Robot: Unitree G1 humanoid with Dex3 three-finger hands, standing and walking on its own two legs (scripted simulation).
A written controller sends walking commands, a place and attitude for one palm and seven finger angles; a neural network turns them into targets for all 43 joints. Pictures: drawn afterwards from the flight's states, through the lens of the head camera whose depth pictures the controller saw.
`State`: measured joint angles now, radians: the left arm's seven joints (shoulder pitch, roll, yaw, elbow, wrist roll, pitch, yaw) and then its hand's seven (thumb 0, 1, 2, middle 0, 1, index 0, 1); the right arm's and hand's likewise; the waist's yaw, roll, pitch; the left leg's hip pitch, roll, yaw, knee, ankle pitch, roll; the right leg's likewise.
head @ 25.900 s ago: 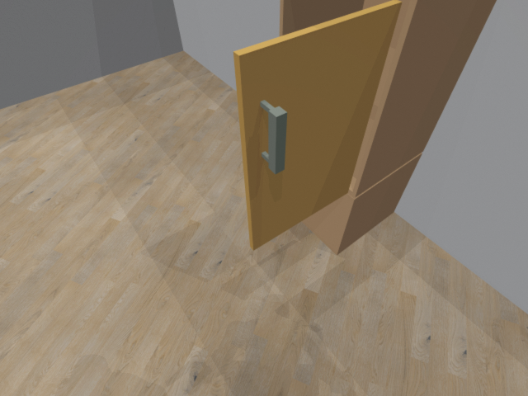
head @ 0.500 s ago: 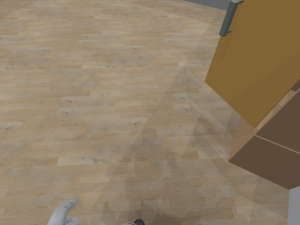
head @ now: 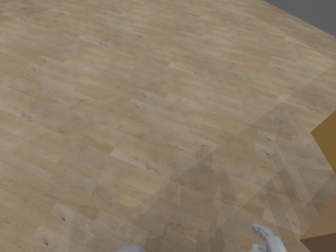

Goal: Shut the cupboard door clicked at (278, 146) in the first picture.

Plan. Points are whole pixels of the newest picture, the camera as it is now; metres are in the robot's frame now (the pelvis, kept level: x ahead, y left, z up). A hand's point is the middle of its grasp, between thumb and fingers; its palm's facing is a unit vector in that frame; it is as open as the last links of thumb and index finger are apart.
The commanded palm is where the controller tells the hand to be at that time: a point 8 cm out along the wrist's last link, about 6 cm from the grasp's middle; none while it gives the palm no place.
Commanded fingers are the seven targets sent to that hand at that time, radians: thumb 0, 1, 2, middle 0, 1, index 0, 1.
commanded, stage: walk to a spot facing it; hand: left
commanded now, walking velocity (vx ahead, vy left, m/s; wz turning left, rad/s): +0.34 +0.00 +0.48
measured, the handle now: out of the picture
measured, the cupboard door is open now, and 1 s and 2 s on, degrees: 59 59 59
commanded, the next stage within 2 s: turn to face it in 0.72 s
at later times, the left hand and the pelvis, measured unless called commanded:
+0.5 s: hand (117, 172) +0.33 +0.18 -0.13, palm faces +0.15 -0.96 -0.23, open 7.4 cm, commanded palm none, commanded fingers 0.00 0.90 0.90 -0.20 -0.30 -0.20 -0.30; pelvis +0.21 -0.03 +0.01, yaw +13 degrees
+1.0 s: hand (93, 198) +0.26 +0.25 -0.18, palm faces +0.48 -0.84 -0.24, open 7.4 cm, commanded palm none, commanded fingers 0.00 0.90 0.90 -0.20 -0.30 -0.20 -0.30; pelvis +0.34 +0.06 +0.00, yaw +26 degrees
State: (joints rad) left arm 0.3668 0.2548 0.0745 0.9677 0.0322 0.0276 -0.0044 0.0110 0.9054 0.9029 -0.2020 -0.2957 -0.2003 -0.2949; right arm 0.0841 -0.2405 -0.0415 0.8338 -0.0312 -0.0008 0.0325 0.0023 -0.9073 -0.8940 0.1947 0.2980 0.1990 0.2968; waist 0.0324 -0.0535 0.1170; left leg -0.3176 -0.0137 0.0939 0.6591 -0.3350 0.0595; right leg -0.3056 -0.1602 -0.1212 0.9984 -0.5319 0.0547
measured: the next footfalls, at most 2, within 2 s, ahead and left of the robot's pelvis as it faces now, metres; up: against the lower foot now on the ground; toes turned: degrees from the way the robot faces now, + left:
right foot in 0.42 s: +0.33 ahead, -0.12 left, +0.00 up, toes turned +6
left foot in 0.86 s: +0.41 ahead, +0.17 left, +0.00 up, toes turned +32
